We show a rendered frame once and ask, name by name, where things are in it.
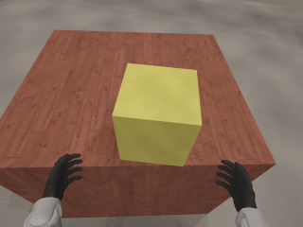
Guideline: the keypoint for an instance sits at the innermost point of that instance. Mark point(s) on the right robot hand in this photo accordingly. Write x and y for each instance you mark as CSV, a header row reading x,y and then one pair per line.
x,y
241,188

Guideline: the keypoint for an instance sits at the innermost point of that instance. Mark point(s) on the robot left forearm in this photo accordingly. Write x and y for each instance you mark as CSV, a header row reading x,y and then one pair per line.
x,y
46,212

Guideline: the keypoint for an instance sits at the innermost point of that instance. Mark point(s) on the left robot hand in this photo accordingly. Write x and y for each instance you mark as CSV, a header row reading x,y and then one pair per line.
x,y
57,181

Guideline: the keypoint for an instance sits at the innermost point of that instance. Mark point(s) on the carton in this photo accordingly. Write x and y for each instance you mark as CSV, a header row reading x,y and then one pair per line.
x,y
157,116

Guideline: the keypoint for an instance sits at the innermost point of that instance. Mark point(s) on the robot right forearm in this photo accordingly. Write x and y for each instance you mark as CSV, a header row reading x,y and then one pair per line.
x,y
250,217

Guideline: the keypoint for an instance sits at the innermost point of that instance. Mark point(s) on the pedestal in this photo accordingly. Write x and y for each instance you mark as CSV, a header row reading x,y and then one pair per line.
x,y
65,105

